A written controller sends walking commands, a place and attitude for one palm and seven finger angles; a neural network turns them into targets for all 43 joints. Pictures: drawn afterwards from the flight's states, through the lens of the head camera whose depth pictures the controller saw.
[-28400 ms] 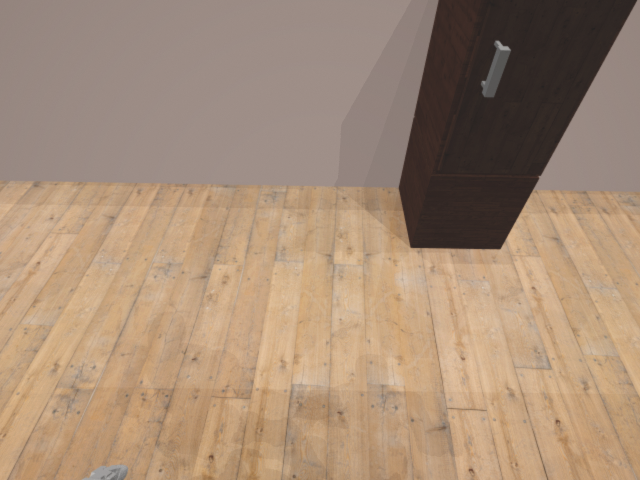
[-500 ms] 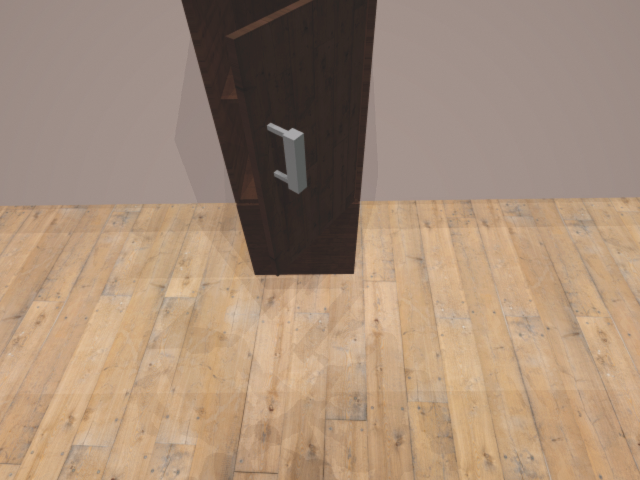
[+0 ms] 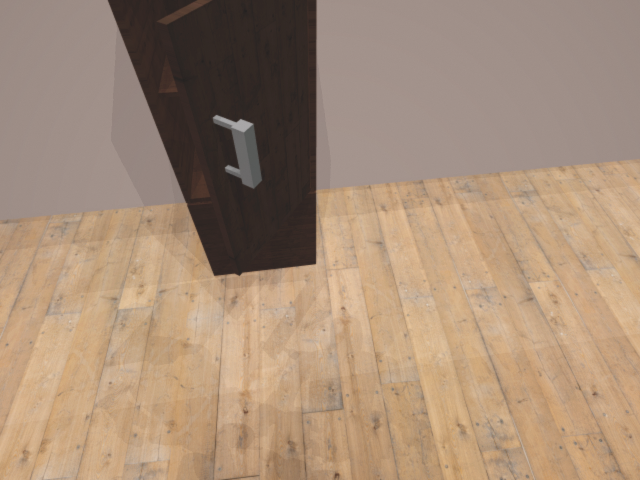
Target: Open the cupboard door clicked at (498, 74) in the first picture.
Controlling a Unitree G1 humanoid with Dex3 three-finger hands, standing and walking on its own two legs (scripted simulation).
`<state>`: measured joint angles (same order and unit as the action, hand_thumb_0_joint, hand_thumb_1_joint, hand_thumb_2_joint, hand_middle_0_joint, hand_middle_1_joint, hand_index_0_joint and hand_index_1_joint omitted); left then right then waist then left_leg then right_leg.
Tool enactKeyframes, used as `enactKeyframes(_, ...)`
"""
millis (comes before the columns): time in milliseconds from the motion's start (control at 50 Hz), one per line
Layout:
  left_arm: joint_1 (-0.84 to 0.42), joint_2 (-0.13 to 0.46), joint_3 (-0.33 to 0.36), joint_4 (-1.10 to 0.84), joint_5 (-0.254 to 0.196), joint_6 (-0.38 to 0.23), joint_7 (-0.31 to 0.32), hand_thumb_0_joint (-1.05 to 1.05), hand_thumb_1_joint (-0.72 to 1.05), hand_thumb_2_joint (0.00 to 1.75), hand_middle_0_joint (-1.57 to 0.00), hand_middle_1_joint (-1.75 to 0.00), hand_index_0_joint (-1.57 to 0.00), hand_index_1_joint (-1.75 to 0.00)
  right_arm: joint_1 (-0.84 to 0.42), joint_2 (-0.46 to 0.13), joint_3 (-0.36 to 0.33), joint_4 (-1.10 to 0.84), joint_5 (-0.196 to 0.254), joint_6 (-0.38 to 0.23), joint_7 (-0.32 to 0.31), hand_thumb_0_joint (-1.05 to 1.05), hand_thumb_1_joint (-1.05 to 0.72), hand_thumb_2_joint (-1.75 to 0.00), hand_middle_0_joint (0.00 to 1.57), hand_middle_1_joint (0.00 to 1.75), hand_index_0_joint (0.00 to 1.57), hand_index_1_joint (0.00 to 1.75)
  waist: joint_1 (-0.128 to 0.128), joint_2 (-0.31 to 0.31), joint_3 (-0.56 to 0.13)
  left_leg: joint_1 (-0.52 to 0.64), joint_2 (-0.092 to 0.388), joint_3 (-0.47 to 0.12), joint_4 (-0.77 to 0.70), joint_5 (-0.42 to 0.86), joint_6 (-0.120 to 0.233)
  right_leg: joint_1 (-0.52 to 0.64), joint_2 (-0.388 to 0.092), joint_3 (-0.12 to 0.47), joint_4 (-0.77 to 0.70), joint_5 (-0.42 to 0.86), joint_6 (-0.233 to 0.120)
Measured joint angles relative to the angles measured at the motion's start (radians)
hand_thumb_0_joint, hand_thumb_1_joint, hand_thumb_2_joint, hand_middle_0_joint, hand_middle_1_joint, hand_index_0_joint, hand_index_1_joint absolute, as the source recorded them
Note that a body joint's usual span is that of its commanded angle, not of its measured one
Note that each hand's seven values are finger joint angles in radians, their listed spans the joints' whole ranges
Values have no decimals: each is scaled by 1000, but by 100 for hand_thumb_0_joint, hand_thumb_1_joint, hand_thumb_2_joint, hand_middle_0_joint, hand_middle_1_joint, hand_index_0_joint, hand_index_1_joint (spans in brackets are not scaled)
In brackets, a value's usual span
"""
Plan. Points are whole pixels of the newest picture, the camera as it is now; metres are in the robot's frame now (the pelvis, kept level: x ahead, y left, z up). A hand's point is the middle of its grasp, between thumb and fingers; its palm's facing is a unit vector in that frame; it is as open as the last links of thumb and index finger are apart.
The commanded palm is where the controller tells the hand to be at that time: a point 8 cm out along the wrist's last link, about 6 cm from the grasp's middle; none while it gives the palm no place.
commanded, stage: walk to a spot facing it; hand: left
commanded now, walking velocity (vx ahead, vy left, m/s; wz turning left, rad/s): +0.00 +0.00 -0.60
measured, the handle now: (236, 151) +0.61 +0.19 +0.03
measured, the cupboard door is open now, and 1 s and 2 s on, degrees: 52 52 52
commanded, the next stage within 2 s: none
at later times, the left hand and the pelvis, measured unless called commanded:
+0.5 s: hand out of the picture +0.10 +0.18 -0.18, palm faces -0.23 -0.95 -0.22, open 7.4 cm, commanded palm none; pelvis -0.02 +0.00 -0.01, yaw -17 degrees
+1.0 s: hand (256, 466) +0.16 +0.11 -0.17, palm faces -0.56 -0.81 -0.20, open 7.4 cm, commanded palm none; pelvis -0.01 -0.02 -0.01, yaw -35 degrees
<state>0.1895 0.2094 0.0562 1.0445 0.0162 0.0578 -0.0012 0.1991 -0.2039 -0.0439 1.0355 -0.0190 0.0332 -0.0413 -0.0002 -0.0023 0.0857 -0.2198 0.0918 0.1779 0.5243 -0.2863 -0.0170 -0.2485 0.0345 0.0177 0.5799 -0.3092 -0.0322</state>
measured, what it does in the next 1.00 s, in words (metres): steps on the spot, turning right: left foot, then right foot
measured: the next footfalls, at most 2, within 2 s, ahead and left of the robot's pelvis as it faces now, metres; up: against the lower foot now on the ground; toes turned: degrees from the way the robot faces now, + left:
left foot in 0.44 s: +0.07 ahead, +0.12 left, +0.00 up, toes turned -14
right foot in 0.72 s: -0.03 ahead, -0.16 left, +0.00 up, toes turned -26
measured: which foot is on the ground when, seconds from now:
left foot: down 0.00-0.16, up 0.18-0.42, down 0.44-0.70, up 0.72-0.92, down 0.94-1.00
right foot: down 0.00-0.44, up 0.46-0.70, down 0.72-0.94, up 0.96-1.00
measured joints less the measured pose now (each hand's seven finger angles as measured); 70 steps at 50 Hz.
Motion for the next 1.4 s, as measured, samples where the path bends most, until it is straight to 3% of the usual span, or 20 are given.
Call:
enactKeyframes(80,-20,-2,16,-34,1,17,-13,1,91,90,-20,-30,-20,-30,28,6,-3,-13,-11,-14,-2,0,-91,-90,20,30,20,30,1,7,24,-3,17,39,-1,5,4,-121,-18,-21,311,-168,15)
enactKeyframes(140,-27,-7,20,-67,2,8,-21,1,91,90,-20,-30,-20,-30,41,-3,-6,-9,-15,-8,3,0,-91,-90,20,30,20,30,4,37,32,-11,51,50,22,-3,-14,-102,-43,-60,246,-150,18)
enactKeyframes(180,-10,9,21,-98,6,-10,-23,1,91,90,-20,-30,-20,-30,51,-2,-10,-16,-8,3,8,0,-91,-90,20,30,20,30,9,20,16,-51,57,60,100,-45,-26,-53,-66,-38,74,-3,5)
enactKeyframes(240,-17,5,24,-95,9,-22,-7,1,91,90,-20,-30,-20,-30,8,-25,-24,-30,6,26,12,0,-91,-90,20,30,20,30,14,40,42,-156,34,-64,370,-221,-29,-76,-33,-11,98,-60,12)
enactKeyframes(300,-8,0,26,-91,11,-21,11,1,91,90,-20,-30,-20,-30,-45,-34,-27,-57,12,23,3,0,-91,-90,20,30,20,30,9,32,59,-208,-10,-126,488,-235,-36,-71,-13,25,64,-22,12)
enactKeyframes(380,10,6,27,-83,12,-11,12,1,91,90,-20,-30,-20,-30,-95,-22,-22,-109,20,6,3,0,-91,-90,20,29,20,29,16,-7,46,-176,-47,-138,337,-182,-38,-66,1,91,10,25,19)
enactKeyframes(440,21,10,26,-86,6,1,4,1,90,90,-20,-30,-20,-30,-103,-19,-11,-147,21,-17,3,0,-91,-90,20,29,20,29,15,-10,16,-89,-47,-150,80,-64,-19,-89,29,126,20,29,35)
enactKeyframes(500,-8,27,30,-97,3,15,-13,1,91,90,-20,-30,-20,-30,-93,-10,1,-159,0,-37,-2,0,-91,-90,20,30,20,29,17,-16,18,-91,-24,-136,77,-2,-2,-179,28,79,266,-157,51)
enactKeyframes(580,-54,45,37,-128,5,11,-29,1,91,90,-20,-30,-20,-30,-51,0,15,-149,-15,-32,3,0,-91,-90,20,30,20,30,27,-12,24,-56,12,-123,23,5,-19,-239,-11,-10,469,-185,72)
enactKeyframes(660,-67,45,30,-159,2,-2,-40,1,91,90,-20,-30,-19,-30,-21,-13,10,-137,-17,-20,10,0,-90,-90,20,30,21,30,23,21,25,-38,60,-94,18,5,-41,-162,-35,-72,277,-150,65)
enactKeyframes(720,-44,68,21,-183,5,-24,-41,1,91,90,-20,-30,-19,-30,7,-23,0,-145,-4,-5,18,0,-90,-90,20,30,21,30,16,-5,2,-86,58,-57,152,-95,-59,-64,-65,-43,23,65,16)
enactKeyframes(760,-49,56,18,-169,6,-28,-27,1,91,90,-20,-30,-20,-30,-11,-50,-11,-136,6,14,17,0,-90,-90,20,30,21,30,13,18,20,-152,45,-112,348,-221,-52,-92,-44,-20,82,8,11)
enactKeyframes(820,-35,40,13,-156,10,-18,-12,1,91,90,-20,-30,-20,-30,-35,-69,-21,-128,11,24,13,0,-91,-90,20,30,20,30,2,24,37,-213,6,-146,499,-231,-50,-87,-23,17,67,-6,25)
enactKeyframes(940,15,32,9,-125,8,-6,-19,1,90,90,-20,-30,-20,-30,2,-60,-12,-158,9,-18,24,0,-91,-90,20,29,20,29,-4,-24,-3,-97,-42,-105,117,-165,-32,-90,-6,104,46,-5,26)
enactKeyframes(1000,14,27,16,-117,5,11,-41,1,91,90,-20,-30,-20,-30,45,-58,-2,-155,-12,-56,15,0,-91,-90,20,30,20,29,-15,-6,-16,-84,-9,-91,80,-19,4,-185,4,49,285,-167,25)
enactKeyframes(1060,-15,37,28,-118,13,5,-62,1,91,90,-20,-30,-20,-30,106,-37,9,-125,-19,-68,19,0,-91,-90,20,30,20,29,-19,-13,-21,-31,16,-68,7,-2,-5,-272,-35,-17,472,-109,34)
enactKeyframes(1180,-70,31,22,-146,10,-15,-82,1,91,90,-20,-30,-19,-30,190,-29,13,-62,-23,-63,29,0,-91,-90,20,30,20,30,-27,17,-20,66,76,2,-104,14,-53,-257,-92,-98,257,-34,39)
enactKeyframes(1260,-86,53,14,-161,12,-48,-79,1,91,90,-20,-30,-19,-30,238,-26,10,-47,-12,-50,40,0,-90,-90,20,30,20,30,-46,-2,-31,30,107,32,101,-118,-68,-124,-91,-89,3,-7,-16)
enactKeyframes(1320,-92,30,14,-149,2,-73,-48,1,91,90,-20,-30,-20,-30,177,-45,-1,-23,-1,-16,45,0,-91,-90,20,30,20,30,-46,23,6,-129,81,-88,485,-228,-46,-133,-62,-74,77,30,-8)
enactKeyframes(1400,-40,0,4,-116,8,-75,-26,1,91,90,-20,-30,-20,-30,76,-42,-12,-48,-4,-22,47,1,-91,-90,20,29,20,29,-47,20,6,-247,49,-115,506,-134,-44,-59,-32,-38,-13,36,11)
